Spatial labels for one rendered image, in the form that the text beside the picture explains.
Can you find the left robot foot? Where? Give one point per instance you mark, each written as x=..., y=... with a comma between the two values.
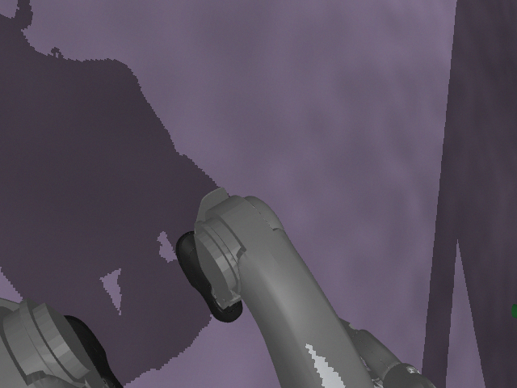
x=94, y=350

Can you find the right robot arm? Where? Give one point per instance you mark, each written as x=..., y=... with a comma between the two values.
x=406, y=376

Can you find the right robot foot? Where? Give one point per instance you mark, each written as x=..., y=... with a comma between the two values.
x=189, y=262

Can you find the right robot hand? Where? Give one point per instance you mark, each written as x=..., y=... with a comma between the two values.
x=375, y=355

